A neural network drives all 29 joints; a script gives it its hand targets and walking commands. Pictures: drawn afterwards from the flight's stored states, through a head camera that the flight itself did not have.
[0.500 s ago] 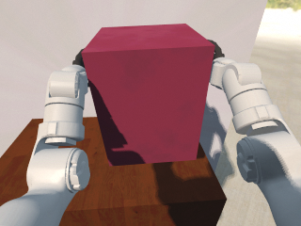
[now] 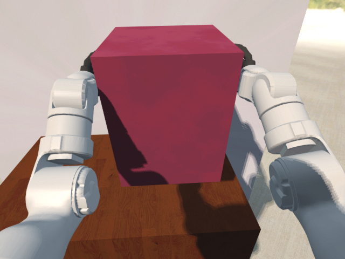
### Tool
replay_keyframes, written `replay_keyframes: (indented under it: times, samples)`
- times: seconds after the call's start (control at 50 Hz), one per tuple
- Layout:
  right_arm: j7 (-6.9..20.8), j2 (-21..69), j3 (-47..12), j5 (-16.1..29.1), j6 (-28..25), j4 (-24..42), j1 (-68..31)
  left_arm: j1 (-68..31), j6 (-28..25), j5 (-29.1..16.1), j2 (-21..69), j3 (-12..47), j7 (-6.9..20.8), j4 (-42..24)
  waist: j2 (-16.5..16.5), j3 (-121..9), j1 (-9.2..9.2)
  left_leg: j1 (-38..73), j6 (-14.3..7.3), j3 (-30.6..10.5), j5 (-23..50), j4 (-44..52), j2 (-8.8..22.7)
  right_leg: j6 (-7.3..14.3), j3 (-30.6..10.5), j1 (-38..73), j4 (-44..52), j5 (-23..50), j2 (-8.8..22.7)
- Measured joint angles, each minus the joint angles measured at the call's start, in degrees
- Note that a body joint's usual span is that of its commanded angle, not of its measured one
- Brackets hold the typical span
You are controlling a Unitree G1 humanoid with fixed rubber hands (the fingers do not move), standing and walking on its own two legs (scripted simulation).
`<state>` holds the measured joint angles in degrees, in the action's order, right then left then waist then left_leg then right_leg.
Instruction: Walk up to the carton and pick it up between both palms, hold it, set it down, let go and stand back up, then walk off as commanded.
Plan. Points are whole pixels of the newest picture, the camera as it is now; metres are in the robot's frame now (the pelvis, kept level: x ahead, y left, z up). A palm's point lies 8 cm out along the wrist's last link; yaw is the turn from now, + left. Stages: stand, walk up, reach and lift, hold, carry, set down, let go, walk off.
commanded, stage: hold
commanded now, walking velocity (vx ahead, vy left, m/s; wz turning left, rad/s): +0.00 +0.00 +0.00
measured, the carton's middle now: (167, 104) +0.40 +0.00 +0.27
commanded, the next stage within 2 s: none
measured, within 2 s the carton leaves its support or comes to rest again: neither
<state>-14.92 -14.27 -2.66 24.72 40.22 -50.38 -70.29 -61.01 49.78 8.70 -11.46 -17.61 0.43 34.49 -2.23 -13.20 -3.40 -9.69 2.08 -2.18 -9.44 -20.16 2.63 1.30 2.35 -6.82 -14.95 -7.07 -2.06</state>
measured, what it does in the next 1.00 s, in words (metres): stands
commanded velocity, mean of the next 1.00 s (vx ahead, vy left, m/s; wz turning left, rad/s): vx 0.00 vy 0.00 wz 0.00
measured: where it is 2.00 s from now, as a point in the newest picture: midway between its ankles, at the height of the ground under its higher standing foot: outside the picture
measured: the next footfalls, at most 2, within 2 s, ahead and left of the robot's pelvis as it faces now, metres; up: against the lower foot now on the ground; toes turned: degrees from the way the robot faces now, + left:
none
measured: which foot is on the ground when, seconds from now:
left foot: down 0.00-1.00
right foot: down 0.00-1.00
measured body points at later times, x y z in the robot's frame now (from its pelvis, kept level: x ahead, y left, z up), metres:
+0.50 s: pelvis +0.00 +0.01 +0.00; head -0.10 +0.02 +0.44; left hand +0.39 +0.18 +0.32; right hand +0.38 -0.15 +0.34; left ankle +0.02 +0.14 -0.75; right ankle +0.01 -0.10 -0.75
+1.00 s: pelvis +0.00 +0.00 +0.00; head -0.09 +0.00 +0.44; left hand +0.39 +0.16 +0.31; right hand +0.39 -0.16 +0.33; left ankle +0.02 +0.14 -0.75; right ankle +0.01 -0.10 -0.75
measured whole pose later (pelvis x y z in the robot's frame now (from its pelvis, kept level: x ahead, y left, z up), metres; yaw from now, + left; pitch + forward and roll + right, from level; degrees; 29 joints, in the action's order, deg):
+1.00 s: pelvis +0.00 +0.00 +0.00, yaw +0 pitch -1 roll -1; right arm -14.4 -14.2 -3.5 24.2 40.6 -51.9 -70.4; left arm -60.7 49.6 9.4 -10.7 -19.1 0.6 35.7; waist -1.6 -12.8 -3.4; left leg -9.5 2.2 -2.0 -9.4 -20.0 2.9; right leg 1.5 1.9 -7.0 -15.2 -7.2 -2.4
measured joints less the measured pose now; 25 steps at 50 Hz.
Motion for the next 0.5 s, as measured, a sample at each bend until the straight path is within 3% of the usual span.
replay_keyframes:
  times: [0.14, 0.3, 0.5]
  samples:
    - [0.1, 0.65, 0.26, -1.04, 0.89, -1.1, 0.05, -0.91, 0.08, 1.64, -0.23, -1.01, 1.64, 2.74, 0.44, 1.01, -0.58, 1.05, -0.25, 0.12, 0.01, 0.36, -0.29, -0.18, -0.11, 0.82, -0.11, -0.27, 0.29]
    - [0.02, 0.09, -0.15, 0.34, 0.38, 1.13, 1.37, 1.44, 1.0, 0.15, 0.3, 0.57, -0.01, -1.94, 1.28, 0.63, -0.31, 0.34, -0.18, 0.14, -0.2, -0.08, -0.31, -0.28, -0.19, 0.46, 0.16, -0.08, 0.3]
    - [-0.09, -0.42, -1.13, 1.07, 0.94, 1.82, 1.19, 1.42, 1.87, 0.62, 0.59, 0.04, 0.12, -3.09, 1.19, 0.6, -0.56, 1.22, -0.47, 0.44, -0.67, -0.37, -0.48, -0.61, -0.52, 1.45, 0.32, -0.2, 0.47]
